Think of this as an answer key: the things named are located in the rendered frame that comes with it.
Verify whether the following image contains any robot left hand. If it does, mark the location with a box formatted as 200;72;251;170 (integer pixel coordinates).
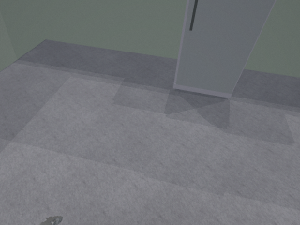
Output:
39;216;63;225

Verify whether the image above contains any fridge door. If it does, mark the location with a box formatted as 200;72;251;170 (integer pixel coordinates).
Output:
176;0;275;94

